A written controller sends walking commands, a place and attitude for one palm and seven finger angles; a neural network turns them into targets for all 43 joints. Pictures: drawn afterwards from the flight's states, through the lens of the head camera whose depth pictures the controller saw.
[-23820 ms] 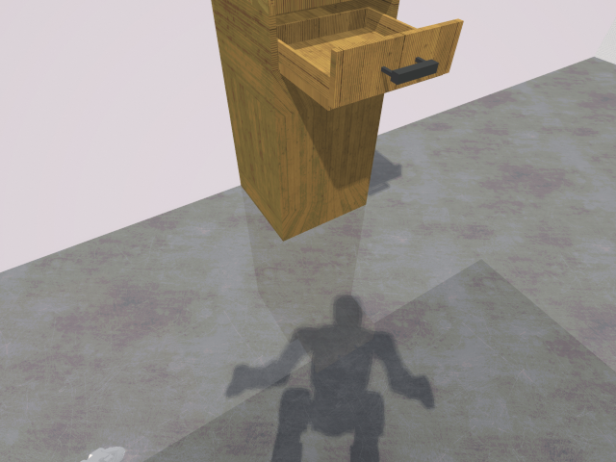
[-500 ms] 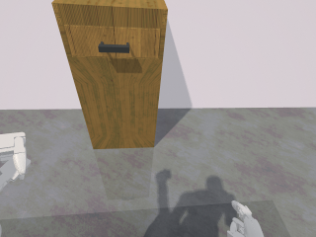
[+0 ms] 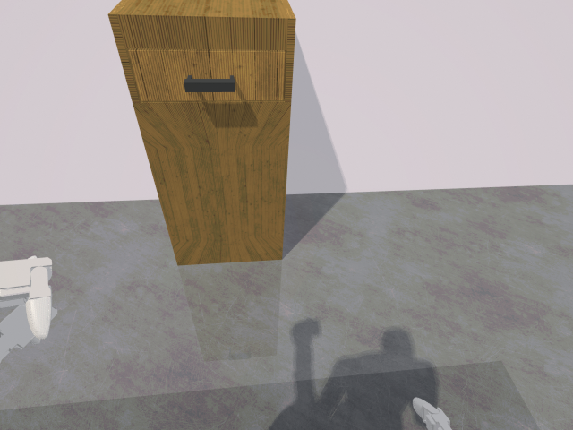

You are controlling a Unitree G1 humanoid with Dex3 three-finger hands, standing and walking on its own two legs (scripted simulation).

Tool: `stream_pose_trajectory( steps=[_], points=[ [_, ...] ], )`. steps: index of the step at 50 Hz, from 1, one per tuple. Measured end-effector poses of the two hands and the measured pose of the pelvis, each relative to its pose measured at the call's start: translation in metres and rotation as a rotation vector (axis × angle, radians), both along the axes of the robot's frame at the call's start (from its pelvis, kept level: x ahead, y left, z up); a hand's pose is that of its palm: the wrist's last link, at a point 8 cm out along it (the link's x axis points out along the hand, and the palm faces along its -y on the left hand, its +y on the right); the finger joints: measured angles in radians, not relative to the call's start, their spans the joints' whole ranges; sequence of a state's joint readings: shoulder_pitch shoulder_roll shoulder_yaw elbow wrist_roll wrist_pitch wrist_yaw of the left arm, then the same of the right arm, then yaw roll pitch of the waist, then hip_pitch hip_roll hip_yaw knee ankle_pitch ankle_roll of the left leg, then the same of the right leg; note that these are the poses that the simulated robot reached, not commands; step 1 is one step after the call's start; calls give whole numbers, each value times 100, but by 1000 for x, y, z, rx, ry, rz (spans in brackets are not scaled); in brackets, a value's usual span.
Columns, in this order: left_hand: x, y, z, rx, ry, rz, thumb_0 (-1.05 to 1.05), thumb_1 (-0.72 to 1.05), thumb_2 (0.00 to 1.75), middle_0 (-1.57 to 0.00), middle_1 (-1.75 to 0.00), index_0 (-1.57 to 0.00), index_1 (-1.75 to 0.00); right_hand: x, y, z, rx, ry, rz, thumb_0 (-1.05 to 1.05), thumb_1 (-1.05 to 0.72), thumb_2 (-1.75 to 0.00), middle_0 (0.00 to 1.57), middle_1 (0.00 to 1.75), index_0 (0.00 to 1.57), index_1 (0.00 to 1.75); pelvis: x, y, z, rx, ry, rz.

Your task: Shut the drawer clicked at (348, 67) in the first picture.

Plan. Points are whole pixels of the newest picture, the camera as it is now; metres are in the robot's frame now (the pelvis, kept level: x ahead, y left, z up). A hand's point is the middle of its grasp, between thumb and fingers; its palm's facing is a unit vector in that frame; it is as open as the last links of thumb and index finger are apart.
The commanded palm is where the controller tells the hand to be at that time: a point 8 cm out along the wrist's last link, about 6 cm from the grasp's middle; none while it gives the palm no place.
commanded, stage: stop stepping back and stand still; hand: left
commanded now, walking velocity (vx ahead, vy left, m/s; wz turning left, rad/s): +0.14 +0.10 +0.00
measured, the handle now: (210, 82) +0.97 +0.20 +0.08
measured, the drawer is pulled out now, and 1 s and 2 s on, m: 0.00 0.00 0.00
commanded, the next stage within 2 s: let the arm hang, fingers relaxed in 0.90 s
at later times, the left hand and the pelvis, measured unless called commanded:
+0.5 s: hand (23, 301) +0.20 +0.25 +0.19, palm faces +0.41 -0.76 -0.51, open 3.2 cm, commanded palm +0.13 +0.30 +0.19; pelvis +0.02 +0.01 +0.00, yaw +3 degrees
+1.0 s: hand (21, 297) +0.22 +0.27 +0.17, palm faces +0.34 -0.79 -0.51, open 3.2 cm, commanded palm none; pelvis +0.03 +0.03 +0.01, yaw +2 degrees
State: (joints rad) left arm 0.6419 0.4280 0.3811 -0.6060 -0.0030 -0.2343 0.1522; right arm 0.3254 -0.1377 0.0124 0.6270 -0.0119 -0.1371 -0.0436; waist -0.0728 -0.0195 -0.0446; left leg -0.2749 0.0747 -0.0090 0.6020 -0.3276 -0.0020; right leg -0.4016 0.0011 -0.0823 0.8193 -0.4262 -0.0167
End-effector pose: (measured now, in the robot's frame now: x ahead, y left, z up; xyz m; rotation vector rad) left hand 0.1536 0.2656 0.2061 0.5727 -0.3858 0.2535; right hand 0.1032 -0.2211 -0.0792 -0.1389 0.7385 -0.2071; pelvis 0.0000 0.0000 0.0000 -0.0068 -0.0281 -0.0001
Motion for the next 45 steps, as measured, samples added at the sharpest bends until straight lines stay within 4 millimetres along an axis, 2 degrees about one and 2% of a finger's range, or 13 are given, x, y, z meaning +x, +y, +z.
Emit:
stream_pose_trajectory(
  steps=[3, 5, 7, 10, 16, 20, 24, 29, 34, 40, 45],
  points=[
    [-18, -1, -1, 73, 6, 47, 1, 89, 90, -140, -160, -141, -160, 1, -5, -23, 9, 70, 47, 1, -90, -90, 21, 30, 20, 30, -5, -7, -13, 10, 14, 22],
    [-24, 5, -4, 48, 24, 88, 1, 88, 90, -141, -160, -141, -160, 3, -10, -31, -11, 129, 77, 1, -90, -90, 21, 30, 20, 30, -9, -5, -11, 2, 2, 30],
    [-28, 15, -7, 11, 45, 141, 1, 88, 90, -141, -160, -141, -160, 7, -15, -28, -27, 153, 81, 1, -90, -90, 21, 30, 20, 30, -9, -2, -5, 8, 4, 29],
    [-29, 25, -14, -50, 87, 195, 1, 88, 90, -141, -160, -141, -160, 17, -19, -14, -55, 120, 66, 1, -90, -90, 21, 30, 20, 30, -5, 2, 3, 24, 13, 28],
    [-12, 28, -23, -91, 49, 142, 1, 89, 90, -141, -160, -141, -160, 52, -15, 7, -135, -10, 79, 1, -91, -90, 20, 30, 20, 30, 2, 15, -3, 17, -1, 46],
    [0, 26, -8, -35, 25, 125, 1, 88, 90, -141, -160, -141, -160, 72, 2, 15, -79, -64, 106, 1, -91, -90, 20, 30, 20, 30, 9, 12, 1, 20, 4, 53],
    [7, 24, 1, 22, 36, 124, 1, 89, 90, -141, -160, -141, -160, 88, 14, 7, -17, -62, 135, 1, -91, -90, 20, 30, 20, 30, 16, 10, 0, 2, 15, 56],
    [16, 34, -14, -31, 127, 150, 1, 89, 90, -140, -160, -141, -160, 93, 22, 1, -4, 11, 123, 1, -91, -90, 20, 30, 20, 30, 30, 19, 4, -9, 33, 46],
    [26, 47, -29, -66, 197, 163, 1, 89, 90, -140, -160, -141, -160, 96, 26, 4, -35, 51, 115, 1, -91, -90, 20, 30, 20, 30, 39, 27, 8, 8, 32, 39],
    [36, 43, -16, -33, 159, 111, 1, 89, 90, -140, -160, -141, -160, 105, 31, 10, -37, 26, 128, 1, -91, -90, 20, 30, 20, 30, 39, 30, 9, 3, 30, 38],
    [35, 41, -11, -18, 151, 90, 1, 89, 90, -140, -160, -141, -160, 108, 32, 14, -24, 1, 115, 1, -91, -90, 20, 30, 20, 30, 36, 30, 10, -3, 34, 33]
  ],
)
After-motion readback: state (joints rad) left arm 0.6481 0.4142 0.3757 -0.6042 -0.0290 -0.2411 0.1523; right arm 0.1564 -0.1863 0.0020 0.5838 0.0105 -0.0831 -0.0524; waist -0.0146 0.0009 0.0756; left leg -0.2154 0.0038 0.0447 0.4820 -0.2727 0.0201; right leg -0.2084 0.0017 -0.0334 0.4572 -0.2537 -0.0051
